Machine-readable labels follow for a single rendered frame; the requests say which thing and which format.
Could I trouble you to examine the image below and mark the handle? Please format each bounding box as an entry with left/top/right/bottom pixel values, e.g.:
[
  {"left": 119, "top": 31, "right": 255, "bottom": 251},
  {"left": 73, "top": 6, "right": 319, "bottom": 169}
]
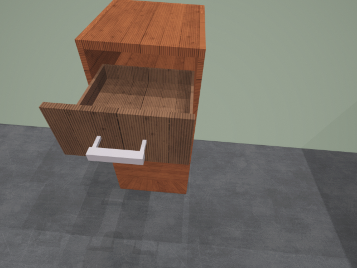
[{"left": 86, "top": 136, "right": 147, "bottom": 165}]

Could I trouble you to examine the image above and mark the cabinet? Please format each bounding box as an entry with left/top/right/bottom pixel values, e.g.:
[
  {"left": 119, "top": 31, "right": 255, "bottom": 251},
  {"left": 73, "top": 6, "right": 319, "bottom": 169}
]
[{"left": 75, "top": 0, "right": 206, "bottom": 194}]

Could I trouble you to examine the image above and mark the drawer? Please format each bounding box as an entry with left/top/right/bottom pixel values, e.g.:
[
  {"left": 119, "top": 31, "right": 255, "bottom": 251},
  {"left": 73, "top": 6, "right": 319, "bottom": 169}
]
[{"left": 39, "top": 64, "right": 195, "bottom": 165}]

